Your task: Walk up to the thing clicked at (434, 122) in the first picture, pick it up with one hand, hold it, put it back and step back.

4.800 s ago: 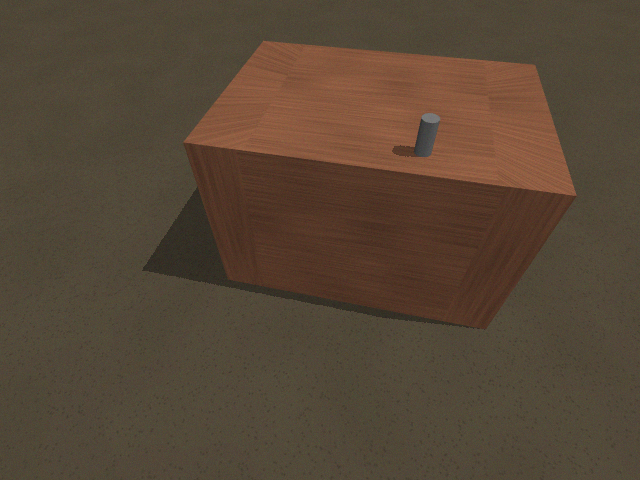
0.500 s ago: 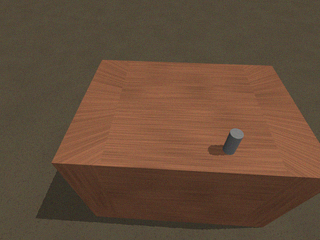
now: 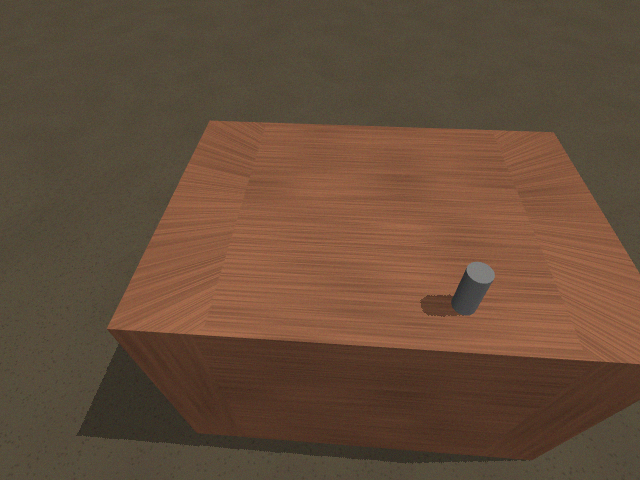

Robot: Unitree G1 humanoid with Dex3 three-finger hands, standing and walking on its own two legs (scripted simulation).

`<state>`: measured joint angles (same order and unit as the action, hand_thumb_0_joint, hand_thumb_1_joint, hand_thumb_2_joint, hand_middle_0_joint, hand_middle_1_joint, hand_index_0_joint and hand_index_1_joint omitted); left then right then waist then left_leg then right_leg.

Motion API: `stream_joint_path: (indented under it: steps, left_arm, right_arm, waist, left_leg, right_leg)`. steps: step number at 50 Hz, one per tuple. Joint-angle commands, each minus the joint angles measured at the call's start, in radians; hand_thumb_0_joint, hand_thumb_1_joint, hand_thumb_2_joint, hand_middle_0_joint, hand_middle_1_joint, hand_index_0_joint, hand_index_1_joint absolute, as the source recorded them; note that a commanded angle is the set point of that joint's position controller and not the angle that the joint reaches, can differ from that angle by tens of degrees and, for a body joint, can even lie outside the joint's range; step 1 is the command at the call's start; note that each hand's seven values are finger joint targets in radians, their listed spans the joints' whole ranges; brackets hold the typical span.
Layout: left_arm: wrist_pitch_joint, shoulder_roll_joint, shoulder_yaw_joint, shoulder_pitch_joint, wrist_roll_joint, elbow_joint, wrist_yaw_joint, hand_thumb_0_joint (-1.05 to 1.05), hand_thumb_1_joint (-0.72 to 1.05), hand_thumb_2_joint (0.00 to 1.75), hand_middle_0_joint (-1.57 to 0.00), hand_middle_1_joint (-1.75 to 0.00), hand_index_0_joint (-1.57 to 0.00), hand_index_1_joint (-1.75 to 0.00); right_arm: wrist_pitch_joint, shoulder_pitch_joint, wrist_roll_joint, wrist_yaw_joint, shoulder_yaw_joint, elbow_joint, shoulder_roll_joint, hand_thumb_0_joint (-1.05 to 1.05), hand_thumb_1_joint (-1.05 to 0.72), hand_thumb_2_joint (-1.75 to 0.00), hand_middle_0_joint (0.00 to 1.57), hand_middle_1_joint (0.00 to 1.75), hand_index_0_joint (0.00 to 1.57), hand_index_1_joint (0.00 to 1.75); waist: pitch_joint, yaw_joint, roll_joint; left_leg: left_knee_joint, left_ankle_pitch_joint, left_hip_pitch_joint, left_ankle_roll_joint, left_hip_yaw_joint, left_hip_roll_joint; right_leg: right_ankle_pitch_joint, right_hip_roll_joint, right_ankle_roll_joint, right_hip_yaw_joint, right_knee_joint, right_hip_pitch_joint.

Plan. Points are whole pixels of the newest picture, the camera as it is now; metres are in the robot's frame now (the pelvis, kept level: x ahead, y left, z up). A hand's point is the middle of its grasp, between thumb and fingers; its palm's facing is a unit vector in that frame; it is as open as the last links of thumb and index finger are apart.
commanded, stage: walk up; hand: right
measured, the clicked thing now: (471, 289) +0.43 -0.24 -0.08
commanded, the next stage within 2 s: stand in 0.18 s
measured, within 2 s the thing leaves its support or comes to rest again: neither
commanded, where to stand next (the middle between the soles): +0.04 -0.01 m, yaw -2 degrees
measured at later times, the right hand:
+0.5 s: hand out of the picture +0.08 -0.25 -0.15, palm faces -0.02 +0.94 -0.34, open 7.4 cm
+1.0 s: hand out of the picture +0.05 -0.26 -0.16, palm faces -0.02 +0.94 -0.34, open 7.4 cm
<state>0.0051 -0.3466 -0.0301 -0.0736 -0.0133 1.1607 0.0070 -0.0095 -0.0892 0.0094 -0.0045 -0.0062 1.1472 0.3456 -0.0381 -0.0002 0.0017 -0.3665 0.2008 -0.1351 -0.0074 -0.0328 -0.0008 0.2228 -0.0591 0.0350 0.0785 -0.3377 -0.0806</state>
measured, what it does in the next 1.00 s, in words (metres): stands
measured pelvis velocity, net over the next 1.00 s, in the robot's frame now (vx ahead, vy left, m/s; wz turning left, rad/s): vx -0.02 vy -0.01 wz -0.01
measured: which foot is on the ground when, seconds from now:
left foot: down 0.00-1.00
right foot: down 0.00-1.00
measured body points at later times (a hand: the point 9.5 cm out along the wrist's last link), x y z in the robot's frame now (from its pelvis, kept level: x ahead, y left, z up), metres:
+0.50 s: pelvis -0.01 +0.00 +0.00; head +0.00 +0.00 +0.45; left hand +0.07 +0.30 -0.13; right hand +0.08 -0.30 -0.13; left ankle +0.00 +0.12 -0.75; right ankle -0.03 -0.14 -0.75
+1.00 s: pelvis -0.02 -0.01 +0.00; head -0.01 -0.01 +0.45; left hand +0.05 +0.30 -0.13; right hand +0.05 -0.31 -0.13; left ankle +0.00 +0.12 -0.75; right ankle -0.03 -0.14 -0.75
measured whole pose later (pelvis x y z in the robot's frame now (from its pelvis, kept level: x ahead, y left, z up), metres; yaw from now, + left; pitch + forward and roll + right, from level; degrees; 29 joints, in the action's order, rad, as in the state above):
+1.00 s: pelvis -0.02 -0.01 +0.00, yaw -1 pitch -2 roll +0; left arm 0.01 -0.35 -0.01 -0.12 -0.01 1.14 0.01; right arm 0.00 -0.11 0.01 -0.01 0.00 1.14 0.36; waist -0.05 0.00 0.00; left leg -0.33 0.15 -0.13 -0.02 -0.03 -0.01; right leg 0.19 -0.05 0.02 0.07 -0.32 -0.09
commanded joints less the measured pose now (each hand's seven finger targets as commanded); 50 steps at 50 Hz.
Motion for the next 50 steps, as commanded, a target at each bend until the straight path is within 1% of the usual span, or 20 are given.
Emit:
stream_joint_path:
  steps: [1, 3, 8, 9, 10, 11, 14, 18, 26, 28, 30, 32, 33, 35, 36, 38, 43, 46, 49, 50]
  left_arm:
    - [0.019, -0.21, -0.039, 0.056, -0.003, -0.072, -0.012, 0.0, 0.9, 0.9, -0.2, -0.3, -0.2, -0.3]
    - [0.017, -0.206, -0.041, 0.061, -0.003, -0.074, -0.012, 0.0, 0.9, 0.9, -0.2, -0.3, -0.2, -0.3]
    - [0.016, -0.207, -0.042, 0.061, -0.002, -0.08, -0.012, 0.0, 0.9, 0.9, -0.2, -0.3, -0.2, -0.3]
    - [0.018, -0.203, -0.032, 0.038, 0.004, -0.079, -0.015, 0.0, 0.9, 0.9, -0.2, -0.3, -0.2, -0.3]
    - [0.019, -0.203, -0.032, 0.03, 0.005, -0.077, -0.017, 0.0, 0.9, 0.9, -0.2, -0.3, -0.2, -0.3]
    - [0.019, -0.205, -0.032, 0.033, 0.007, -0.078, -0.017, 0.0, 0.9, 0.9, -0.2, -0.3, -0.2, -0.3]
    - [0.019, -0.211, -0.033, 0.024, 0.005, -0.078, -0.018, 0.0, 0.9, 0.9, -0.2, -0.3, -0.2, -0.3]
    - [0.022, -0.205, -0.026, 0.032, 0.005, -0.083, -0.017, 0.0, 0.9, 0.9, -0.2, -0.3, -0.2, -0.3]
    - [0.019, -0.211, -0.023, 0.028, 0.004, -0.076, -0.012, 0.0, 0.9, 0.9, -0.2, -0.3, -0.2, -0.3]
    - [0.018, -0.209, -0.021, 0.026, 0.001, -0.079, -0.011, 0.0, 0.9, 0.9, -0.2, -0.3, -0.2, -0.3]
    - [0.017, -0.204, -0.019, 0.022, 0.0, -0.076, -0.008, 0.0, 0.9, 0.9, -0.2, -0.3, -0.2, -0.3]
    - [0.018, -0.212, -0.022, 0.013, 0.0, -0.076, -0.01, 0.0, 0.9, 0.9, -0.2, -0.3, -0.2, -0.3]
    - [0.018, -0.211, -0.021, 0.015, 0.0, -0.073, -0.008, 0.0, 0.9, 0.9, -0.2, -0.3, -0.2, -0.3]
    - [0.019, -0.214, -0.02, 0.006, 0.0, -0.076, -0.009, 0.0, 0.9, 0.9, -0.2, -0.3, -0.2, -0.3]
    - [0.021, -0.209, -0.017, 0.009, 0.0, -0.077, -0.009, 0.0, 0.9, 0.9, -0.2, -0.3, -0.2, -0.3]
    - [0.024, -0.216, -0.019, 0.008, 0.0, -0.079, -0.011, 0.0, 0.9, 0.9, -0.2, -0.3, -0.2, -0.3]
    - [0.023, -0.219, -0.018, 0.005, 0.004, -0.083, -0.009, 0.0, 0.9, 0.9, -0.2, -0.3, -0.2, -0.3]
    - [0.024, -0.218, -0.016, -0.004, 0.003, -0.085, -0.01, 0.0, 0.9, 0.9, -0.2, -0.3, -0.2, -0.3]
    - [0.021, -0.22, -0.016, -0.011, 0.002, -0.08, -0.009, 0.0, 0.9, 0.9, -0.2, -0.3, -0.2, -0.3]
    - [0.021, -0.22, -0.016, -0.015, 0.002, -0.082, -0.009, 0.0, 0.9, 0.9, -0.2, -0.3, -0.2, -0.3]
  right_arm:
    - [-0.026, 0.049, 0.0, 0.017, -0.038, -0.069, 0.211, 0.0, -0.9, -0.9, 0.2, 0.3, 0.2, 0.3]
    - [-0.026, 0.042, 0.001, 0.018, -0.04, -0.068, 0.213, 0.0, -0.9, -0.9, 0.2, 0.3, 0.2, 0.3]
    - [-0.026, 0.051, 0.001, 0.018, -0.037, -0.074, 0.21, 0.0, -0.9, -0.9, 0.2, 0.3, 0.2, 0.3]
    - [-0.024, 0.074, 0.003, 0.021, -0.035, -0.084, 0.216, 0.0, -0.9, -0.9, 0.2, 0.3, 0.2, 0.3]
    - [-0.024, 0.065, 0.0, 0.02, -0.034, -0.084, 0.214, 0.0, -0.9, -0.9, 0.2, 0.3, 0.2, 0.3]
    - [-0.023, 0.053, -0.002, 0.022, -0.034, -0.082, 0.22, 0.0, -0.9, -0.9, 0.2, 0.3, 0.2, 0.3]
    - [-0.021, 0.052, -0.003, 0.019, -0.034, -0.085, 0.214, 0.0, -0.9, -0.9, 0.2, 0.3, 0.2, 0.3]
    - [-0.019, 0.053, -0.002, 0.016, -0.031, -0.084, 0.217, 0.0, -0.9, -0.9, 0.2, 0.3, 0.2, 0.3]
    - [-0.018, 0.051, -0.001, 0.013, -0.023, -0.076, 0.217, 0.0, -0.9, -0.9, 0.2, 0.3, 0.2, 0.3]
    - [-0.019, 0.058, 0.001, 0.012, -0.027, -0.079, 0.224, 0.0, -0.9, -0.9, 0.2, 0.3, 0.2, 0.3]
    - [-0.017, 0.048, 0.001, 0.011, -0.025, -0.072, 0.222, 0.0, -0.9, -0.9, 0.2, 0.3, 0.2, 0.3]
    - [-0.017, 0.054, 0.002, 0.01, -0.029, -0.075, 0.222, 0.0, -0.9, -0.9, 0.2, 0.3, 0.2, 0.3]
    - [-0.017, 0.051, 0.002, 0.01, -0.027, -0.073, 0.221, 0.0, -0.9, -0.9, 0.2, 0.3, 0.2, 0.3]
    - [-0.018, 0.052, 0.002, 0.009, -0.03, -0.076, 0.222, 0.0, -0.9, -0.9, 0.2, 0.3, 0.2, 0.3]
    - [-0.019, 0.045, 0.002, 0.007, -0.028, -0.073, 0.22, 0.0, -0.9, -0.9, 0.2, 0.3, 0.2, 0.3]
    - [-0.018, 0.039, 0.003, 0.008, -0.033, -0.071, 0.223, 0.0, -0.9, -0.9, 0.2, 0.3, 0.2, 0.3]
    - [-0.019, 0.027, 0.002, 0.008, -0.027, -0.068, 0.217, 0.0, -0.9, -0.9, 0.2, 0.3, 0.2, 0.3]
    - [-0.019, 0.033, 0.001, 0.009, -0.028, -0.071, 0.22, 0.0, -0.9, -0.9, 0.2, 0.3, 0.2, 0.3]
    - [-0.017, 0.026, 0.0, 0.009, -0.024, -0.067, 0.219, 0.0, -0.9, -0.9, 0.2, 0.3, 0.2, 0.3]
    - [-0.017, 0.025, 0.001, 0.009, -0.023, -0.07, 0.217, 0.0, -0.9, -0.9, 0.2, 0.3, 0.2, 0.3]
  waist:
    - [0.092, -0.002, 0.011]
    - [0.088, 0.0, -0.004]
    - [0.073, -0.003, -0.003]
    - [0.04, -0.014, -0.03]
    - [0.053, -0.011, -0.021]
    - [0.07, -0.008, -0.017]
    - [0.1, -0.006, -0.006]
    - [0.101, -0.005, -0.006]
    - [0.063, -0.002, -0.01]
    - [0.06, -0.005, -0.01]
    - [0.035, -0.004, -0.011]
    - [0.043, -0.006, 0.001]
    - [0.031, -0.003, -0.001]
    - [0.053, -0.008, 0.0]
    - [0.04, -0.004, -0.002]
    - [0.056, -0.002, 0.01]
    - [0.055, 0.0, -0.006]
    - [0.054, -0.005, -0.007]
    - [0.045, -0.004, -0.012]
    - [0.053, -0.006, -0.014]
  left_leg:
    - [0.032, -0.263, -0.003, 0.032, -0.055, -0.104]
    - [0.044, -0.249, -0.02, 0.029, -0.062, -0.104]
    - [0.042, -0.251, -0.02, 0.028, -0.062, -0.099]
    - [0.045, -0.341, -0.009, 0.024, -0.078, -0.124]
    - [0.042, -0.37, 0.008, 0.021, -0.08, -0.127]
    - [0.036, -0.367, 0.01, 0.027, -0.073, -0.128]
    - [0.042, -0.35, 0.041, 0.025, -0.072, -0.129]
    - [0.054, -0.333, 0.041, 0.02, -0.071, -0.128]
    - [0.092, -0.193, 0.012, 0.018, -0.072, -0.121]
    - [0.093, -0.186, 0.013, 0.018, -0.076, -0.124]
    - [0.11, -0.101, -0.017, 0.016, -0.08, -0.117]
    - [0.109, -0.097, -0.01, 0.019, -0.084, -0.119]
    - [0.111, -0.071, -0.016, 0.018, -0.082, -0.114]
    - [0.1, -0.113, 0.005, 0.023, -0.086, -0.123]
    - [0.105, -0.111, -0.008, 0.018, -0.085, -0.117]
    - [0.088, -0.126, 0.006, 0.025, -0.085, -0.122]
    - [0.092, -0.148, -0.005, 0.023, -0.081, -0.121]
    - [0.09, -0.155, 0.002, 0.019, -0.081, -0.119]
    - [0.092, -0.115, -0.009, 0.021, -0.079, -0.118]
    - [0.092, -0.125, -0.01, 0.024, -0.08, -0.122]
  right_leg:
    - [-0.185, -0.081, -0.041, -0.062, 0.038, 0.052]
    - [-0.165, -0.08, -0.043, -0.058, 0.035, 0.062]
    - [-0.167, -0.078, -0.043, -0.06, 0.04, 0.051]
    - [-0.24, -0.095, -0.041, -0.078, 0.044, 0.027]
    - [-0.262, -0.095, -0.039, -0.074, 0.044, 0.034]
    - [-0.281, -0.102, -0.041, -0.08, 0.048, 0.056]
    - [-0.276, -0.097, -0.039, -0.076, 0.047, 0.065]
    - [-0.25, -0.092, -0.037, -0.072, 0.058, 0.061]
    - [-0.135, -0.094, -0.039, -0.087, 0.079, 0.034]
    - [-0.113, -0.09, -0.041, -0.085, 0.083, 0.019]
    - [-0.068, -0.086, -0.038, -0.086, 0.089, 0.009]
    - [-0.053, -0.088, -0.039, -0.087, 0.086, 0.004]
    - [-0.045, -0.087, -0.04, -0.091, 0.091, -0.009]
    - [-0.054, -0.09, -0.043, -0.093, 0.086, -0.005]
    - [-0.05, -0.086, -0.039, -0.091, 0.091, -0.012]
    - [-0.06, -0.093, -0.042, -0.1, 0.093, -0.007]
    - [-0.093, -0.093, -0.045, -0.101, 0.078, 0.007]
    - [-0.086, -0.088, -0.043, -0.099, 0.08, -0.008]
    - [-0.079, -0.09, -0.045, -0.102, 0.08, -0.004]
    - [-0.08, -0.092, -0.047, -0.1, 0.077, 0.003]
